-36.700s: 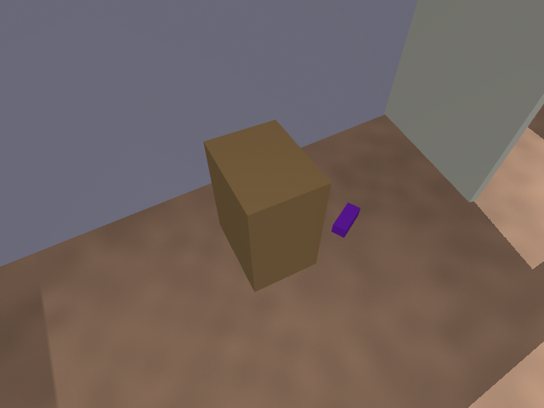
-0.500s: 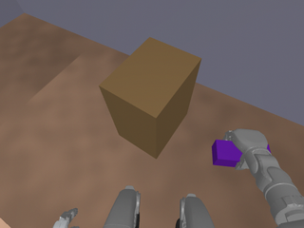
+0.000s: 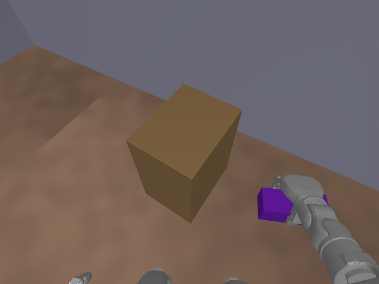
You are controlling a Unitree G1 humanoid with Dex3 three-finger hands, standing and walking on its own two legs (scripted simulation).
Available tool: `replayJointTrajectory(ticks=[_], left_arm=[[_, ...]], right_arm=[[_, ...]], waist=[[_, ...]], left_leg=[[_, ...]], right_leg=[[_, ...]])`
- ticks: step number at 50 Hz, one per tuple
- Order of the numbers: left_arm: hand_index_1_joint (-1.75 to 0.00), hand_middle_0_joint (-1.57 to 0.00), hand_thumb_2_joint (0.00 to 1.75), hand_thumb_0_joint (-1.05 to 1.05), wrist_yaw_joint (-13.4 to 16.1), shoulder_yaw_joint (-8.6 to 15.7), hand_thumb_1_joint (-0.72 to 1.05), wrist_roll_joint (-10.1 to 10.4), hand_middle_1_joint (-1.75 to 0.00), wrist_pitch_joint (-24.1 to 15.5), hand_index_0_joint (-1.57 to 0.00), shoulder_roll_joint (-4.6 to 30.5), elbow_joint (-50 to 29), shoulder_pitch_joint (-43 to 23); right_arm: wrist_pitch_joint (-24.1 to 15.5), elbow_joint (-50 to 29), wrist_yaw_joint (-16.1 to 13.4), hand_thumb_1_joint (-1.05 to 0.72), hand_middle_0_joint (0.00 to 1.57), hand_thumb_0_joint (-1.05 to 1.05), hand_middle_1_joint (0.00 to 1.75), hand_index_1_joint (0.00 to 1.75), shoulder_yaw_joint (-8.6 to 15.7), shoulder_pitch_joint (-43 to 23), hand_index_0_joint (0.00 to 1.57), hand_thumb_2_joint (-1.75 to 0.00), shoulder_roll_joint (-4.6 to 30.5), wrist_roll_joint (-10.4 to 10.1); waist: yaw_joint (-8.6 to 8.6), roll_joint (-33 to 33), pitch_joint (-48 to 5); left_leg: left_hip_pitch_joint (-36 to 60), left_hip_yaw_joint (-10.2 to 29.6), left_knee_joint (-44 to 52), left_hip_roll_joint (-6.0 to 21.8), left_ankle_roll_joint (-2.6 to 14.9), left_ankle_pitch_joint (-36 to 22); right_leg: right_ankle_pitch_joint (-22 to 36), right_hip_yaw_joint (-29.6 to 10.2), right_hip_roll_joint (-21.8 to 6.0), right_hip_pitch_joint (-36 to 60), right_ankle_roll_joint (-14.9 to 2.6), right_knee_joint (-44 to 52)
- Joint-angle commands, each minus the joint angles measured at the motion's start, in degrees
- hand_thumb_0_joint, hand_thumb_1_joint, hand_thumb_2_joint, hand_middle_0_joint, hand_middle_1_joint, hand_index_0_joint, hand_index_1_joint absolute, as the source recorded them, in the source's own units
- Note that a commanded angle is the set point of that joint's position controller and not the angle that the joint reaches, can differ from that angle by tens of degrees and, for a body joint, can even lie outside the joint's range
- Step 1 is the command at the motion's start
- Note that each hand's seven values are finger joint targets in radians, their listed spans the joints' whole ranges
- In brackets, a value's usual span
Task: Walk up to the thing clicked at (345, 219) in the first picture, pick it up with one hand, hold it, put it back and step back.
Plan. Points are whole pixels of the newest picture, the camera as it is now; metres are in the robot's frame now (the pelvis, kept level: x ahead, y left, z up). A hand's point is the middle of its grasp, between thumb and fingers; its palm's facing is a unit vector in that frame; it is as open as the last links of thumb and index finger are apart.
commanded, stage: hold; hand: right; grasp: from above
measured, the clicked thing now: (291, 207) +0.33 -0.23 -0.11
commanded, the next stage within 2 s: crouch in 1.98 s
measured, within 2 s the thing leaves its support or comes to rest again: neither
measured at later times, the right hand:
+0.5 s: hand (299, 194) +0.33 -0.22 -0.03, palm faces -0.47 +0.04 -0.88, open 9.2 cm
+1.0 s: hand (302, 199) +0.31 -0.21 -0.01, palm faces -0.48 +0.04 -0.88, open 9.2 cm
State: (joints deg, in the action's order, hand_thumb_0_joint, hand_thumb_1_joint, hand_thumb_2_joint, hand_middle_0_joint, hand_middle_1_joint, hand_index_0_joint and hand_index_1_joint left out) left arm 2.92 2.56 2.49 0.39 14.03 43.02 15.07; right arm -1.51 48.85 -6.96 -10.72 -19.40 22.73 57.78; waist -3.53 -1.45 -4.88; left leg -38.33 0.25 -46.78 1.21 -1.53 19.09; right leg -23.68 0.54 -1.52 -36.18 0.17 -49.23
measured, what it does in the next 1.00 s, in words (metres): stands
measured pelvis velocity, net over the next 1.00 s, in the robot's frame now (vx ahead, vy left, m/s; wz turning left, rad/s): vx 0.01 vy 0.00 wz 0.02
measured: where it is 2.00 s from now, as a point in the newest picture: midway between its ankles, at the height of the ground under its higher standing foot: outside the picture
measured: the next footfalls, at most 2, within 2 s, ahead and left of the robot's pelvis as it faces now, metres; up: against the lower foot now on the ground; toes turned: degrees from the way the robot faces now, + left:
none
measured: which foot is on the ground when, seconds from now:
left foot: down 0.00-1.00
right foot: down 0.00-1.00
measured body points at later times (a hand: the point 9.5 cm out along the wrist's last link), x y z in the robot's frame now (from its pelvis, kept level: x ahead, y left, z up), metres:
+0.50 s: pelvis +0.02 +0.00 +0.02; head +0.05 +0.01 +0.47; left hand +0.12 +0.27 -0.10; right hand +0.35 -0.22 +0.02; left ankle +0.04 +0.14 -0.70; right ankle +0.01 -0.12 -0.70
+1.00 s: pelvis +0.01 +0.00 +0.03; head +0.02 +0.02 +0.48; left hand +0.14 +0.27 -0.08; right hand +0.33 -0.21 +0.04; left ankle +0.04 +0.14 -0.70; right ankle +0.01 -0.12 -0.70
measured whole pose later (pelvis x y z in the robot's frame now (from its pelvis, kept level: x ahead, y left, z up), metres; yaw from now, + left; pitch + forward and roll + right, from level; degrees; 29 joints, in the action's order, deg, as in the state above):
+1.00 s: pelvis +0.01 +0.00 +0.03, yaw +1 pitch +3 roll +0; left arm 3.5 2.4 3.6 3.8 14.5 39.9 12.3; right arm -2.6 38.5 1.9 -12.0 -13.8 23.4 57.0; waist -0.5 -2.5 -2.3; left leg -20.7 1.4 -31.5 1.4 -1.4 13.6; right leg -17.2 2.1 -1.1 -17.2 0.3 -31.6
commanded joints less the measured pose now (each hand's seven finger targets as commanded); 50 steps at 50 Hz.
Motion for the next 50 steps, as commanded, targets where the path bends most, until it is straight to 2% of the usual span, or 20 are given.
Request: replayJointTrajectory(ticks=[1, 2, 4, 6, 8, 10, 12, 14, 16, 19, 21, 22, 23, 25, 31, 35, 40, 41, 44, 50], left_arm=[[-0.3, -0.2, 0.9, 0.0, 0.29, 2.92, 0.89, -0.04, -0.3, -1.53, -0.2, 8.42, -5.44, 1.09], [-0.3, -0.2, 0.9, 0.0, 0.34, 3.02, 0.9, 0.03, -0.3, -1.52, -0.2, 8.36, -5.56, 0.66], [-0.3, -0.2, 0.9, 0.0, 0.24, 2.93, 0.9, 0.07, -0.3, -1.35, -0.2, 8.41, -5.61, 0.41], [-0.3, -0.2, 0.9, 0.0, 0.17, 3.14, 0.89, 0.1, -0.3, -1.25, -0.2, 8.64, -5.85, 0.25], [-0.3, -0.2, 0.9, 0.0, 0.15, 3.12, 0.89, 0.21, -0.3, -1.02, -0.2, 8.65, -6.16, -0.24], [-0.3, -0.2, 0.89, 0.0, 0.2, 3.35, 0.89, 0.28, -0.3, -0.85, -0.2, 8.95, -6.35, -0.34], [-0.3, -0.2, 0.9, 0.0, 0.15, 3.34, 0.89, 0.23, -0.3, -0.74, -0.2, 8.8, -6.57, -0.69], [-0.3, -0.2, 0.89, 0.0, 0.22, 3.18, 0.89, 0.28, -0.3, -0.64, -0.2, 8.72, -6.77, -1.13], [-0.3, -0.2, 0.9, 0.0, 0.2, 3.05, 0.9, 0.36, -0.3, -0.51, -0.2, 8.49, -7.03, -1.32], [-0.3, -0.2, 0.9, 0.0, 0.18, 3.27, 0.9, 0.44, -0.3, -0.2, -0.2, 8.85, -7.62, -1.7], [-0.3, -0.2, 0.9, 0.0, 0.13, 3.19, 0.89, 0.42, -0.3, -0.07, -0.2, 8.74, -7.81, -1.72], [-0.3, -0.2, 0.9, 0.0, 0.21, 3.15, 0.89, 0.48, -0.3, 0.06, -0.2, 8.61, -7.9, -2.09], [-0.3, -0.2, 0.9, 0.0, 0.22, 3.22, 0.9, 0.45, -0.3, 0.21, -0.2, 8.74, -8.16, -2.03], [-0.3, -0.2, 0.9, 0.0, 0.27, 3.09, 0.9, 0.64, -0.3, 0.39, -0.2, 8.7, -8.7, -2.51], [-0.3, -0.2, 0.9, 0.0, 0.44, 2.75, 0.9, 0.77, -0.3, 0.56, -0.2, 8.44, -9.53, -4.07], [-0.3, -0.2, 0.9, 0.0, 0.49, 2.72, 0.9, 0.83, -0.3, 0.7, -0.2, 8.49, -9.73, -4.19], [-0.3, -0.2, 0.9, 0.0, 0.66, 2.66, 0.9, 0.93, -0.3, 0.93, -0.2, 8.44, -9.93, -4.88], [-0.3, -0.2, 0.9, 0.0, 0.66, 2.51, 0.9, 0.9, -0.3, 0.98, -0.2, 8.4, -9.94, -4.69], [-0.3, -0.2, 0.9, 0.0, 0.8, 2.45, 0.9, 0.95, -0.3, 1.07, -0.2, 8.34, -10.1, -5.47], [-0.3, -0.2, 0.9, 0.0, 0.97, 1.95, 0.9, 0.93, -0.3, 1.08, -0.2, 7.87, -11.08, -7.08]], right_arm=[[-0.03, -11.11, -2.36, -0.77, 1.14, 0.0, 0.51, 0.51, 4.63, -18.92, 1.14, -0.69, 11.73, -0.32], [-0.28, -13.07, -2.21, -0.79, 1.14, 0.0, 0.52, 0.51, 4.52, -20.6, 1.14, -0.68, 11.95, -0.55], [-0.07, -10.28, -1.89, -0.78, 1.14, 0.0, 0.51, 0.51, 4.21, -17.99, 1.14, -0.69, 11.36, -0.32], [-0.38, -12.34, -1.64, -0.79, 1.13, 0.0, 0.48, 0.48, 5.01, -18.92, 1.14, -0.63, 12.79, -0.26], [-0.35, -11.06, -0.84, -0.78, 1.14, 0.0, 0.47, 0.48, 3.91, -17.29, 1.14, -0.66, 11.46, 0.24], [-0.6, -13.66, -0.26, -0.79, 1.14, 0.0, 0.47, 0.47, 4.83, -19.07, 1.14, -0.65, 13.08, 0.22], [-0.58, -14.01, 0.36, -0.78, 1.14, 0.0, 0.48, 0.48, 4.42, -18.02, 1.14, -0.67, 12.17, -0.14], [-0.63, -15.74, 0.55, -0.8, 1.15, 0.0, 0.47, 0.48, 5.0, -18.85, 1.15, -0.67, 13.1, -0.42], [-0.3, -13.23, 1.1, -0.8, 1.16, 0.0, 0.45, 0.46, 4.15, -15.96, 1.15, -0.65, 11.6, -0.08], [-0.49, -15.68, 2.01, -0.8, 1.17, 0.0, 0.45, 0.46, 5.01, -16.37, 1.16, -0.66, 13.1, -0.21], [-0.42, -16.69, 2.53, -0.81, 1.17, 0.0, 0.46, 0.47, 4.28, -16.5, 1.16, -0.67, 11.91, -0.25], [-0.34, -16.85, 2.71, -0.82, 1.17, 0.0, 0.45, 0.46, 4.67, -15.97, 1.17, -0.65, 12.66, -0.03], [-0.28, -16.21, 3.01, -0.81, 1.17, 0.0, 0.45, 0.46, 4.61, -15.34, 1.16, -0.66, 12.34, -0.18], [-0.38, -18.14, 3.37, -0.8, 1.16, 0.0, 0.45, 0.46, 5.35, -16.45, 1.16, -0.65, 13.7, -0.33], [-0.64, -20.51, 4.43, -0.81, 1.18, 0.0, 0.44, 0.46, 4.86, -15.86, 1.17, -0.67, 13.05, -0.61], [-0.53, -19.8, 4.9, -0.81, 1.2, 0.0, 0.45, 0.47, 4.58, -14.3, 1.18, -0.7, 12.33, -0.63], [-0.63, -21.08, 5.55, -0.82, 1.2, 0.0, 0.45, 0.47, 5.2, -14.32, 1.18, -0.7, 13.28, -0.87], [-0.58, -20.79, 5.66, -0.81, 1.21, 0.0, 0.46, 0.48, 4.42, -13.99, 1.19, -0.71, 12.22, -0.93], [-0.87, -21.84, 5.81, -0.83, 1.21, 0.0, 0.45, 0.48, 5.33, -14.71, 1.19, -0.7, 13.27, -1.23], [-1.4, -23.04, 6.67, -0.79, 1.18, 0.0, 0.44, 0.46, 5.24, -14.69, 1.16, -0.67, 13.27, -1.1]], waist=[[0.36, -1.41, -17.38], [0.42, -2.48, -17.56], [0.31, -0.72, -15.02], [1.09, -1.72, -16.72], [0.59, -1.51, -14.99], [0.94, -1.45, -16.89], [1.11, -1.68, -16.4], [1.52, -1.54, -16.24], [1.21, 0.62, -14.02], [2.2, -1.1, -15.09], [1.49, -0.48, -14.55], [2.12, -0.48, -14.86], [1.57, -0.2, -14.48], [2.06, -0.37, -14.26], [2.8, -1.18, -13.03], [2.35, -0.27, -12.01], [2.92, -0.39, -13.2], [2.26, 0.11, -11.95], [3.1, -0.63, -12.31], [3.16, 0.31, -10.06]], left_leg=[[12.0, -0.58, 8.24, -2.38, 2.21, -12.43], [12.83, -0.56, 8.81, -2.47, 2.21, -12.59], [13.21, -0.72, 9.79, -2.44, 2.17, -12.04], [14.32, -0.94, 10.04, -2.59, 2.31, -12.74], [13.73, -1.04, 10.73, -2.71, 2.39, -13.27], [15.92, -0.82, 11.22, -2.75, 2.31, -15.1], [16.84, -0.79, 11.69, -2.71, 2.32, -16.38], [17.8, -0.66, 12.38, -2.75, 2.19, -16.57], [18.14, -0.36, 12.87, -2.62, 2.13, -16.79], [19.31, -0.47, 13.34, -2.69, 2.28, -17.27], [19.59, -0.48, 13.51, -2.78, 2.21, -17.82], [20.38, -0.52, 13.69, -2.74, 2.21, -18.62], [20.35, -0.41, 14.01, -2.66, 2.11, -19.0], [21.45, -0.34, 14.72, -2.52, 2.08, -18.5], [21.81, -0.31, 16.09, -2.58, 2.16, -16.29], [22.01, -0.57, 16.58, -2.84, 2.27, -16.68], [23.66, -0.45, 17.28, -2.6, 2.15, -18.3], [23.21, -0.39, 17.46, -2.55, 2.11, -17.99], [23.74, -0.58, 18.06, -2.66, 2.19, -16.8], [23.51, -0.02, 19.96, -2.26, 1.89, -12.95]], right_leg=[[17.03, -0.43, 2.27, 12.23, -0.18, 8.91], [17.23, -0.33, 2.26, 13.26, -0.09, 9.58], [16.62, -0.42, 2.35, 12.69, -0.21, 10.6], [18.14, -0.52, 2.25, 14.71, 0.11, 11.59], [19.04, -0.37, 2.15, 15.9, 0.15, 12.26], [20.78, -0.26, 2.22, 17.31, 0.1, 12.72], [22.26, 0.02, 2.27, 18.33, 0.16, 13.19], [22.2, -0.02, 2.34, 18.3, 0.11, 13.84], [21.66, 0.18, 2.53, 17.05, -0.22, 14.27], [22.86, 0.53, 2.5, 19.03, -0.01, 15.2], [23.36, 0.44, 2.39, 19.24, -0.1, 15.45], [24.06, 0.56, 2.46, 19.79, -0.15, 15.71], [24.02, 0.76, 2.51, 19.58, -0.35, 15.71], [23.48, 0.79, 2.64, 20.29, -0.4, 16.65], [21.57, 0.77, 2.46, 20.98, -0.38, 18.43], [22.59, 0.59, 2.1, 21.83, -0.34, 19.21], [23.92, 1.04, 2.36, 23.55, -0.51, 19.87], [23.53, 1.02, 2.29, 23.15, -0.57, 20.07], [22.56, 1.01, 2.21, 23.88, -0.51, 20.83], [17.97, 1.1, 2.6, 23.19, -0.93, 22.07]])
